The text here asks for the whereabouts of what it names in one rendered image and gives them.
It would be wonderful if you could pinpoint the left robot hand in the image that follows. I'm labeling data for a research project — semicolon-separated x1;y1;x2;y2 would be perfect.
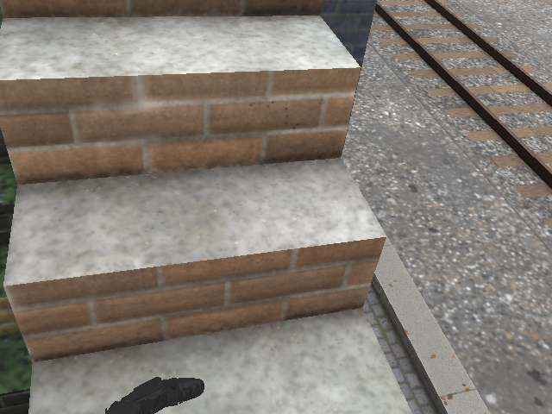
105;377;204;414

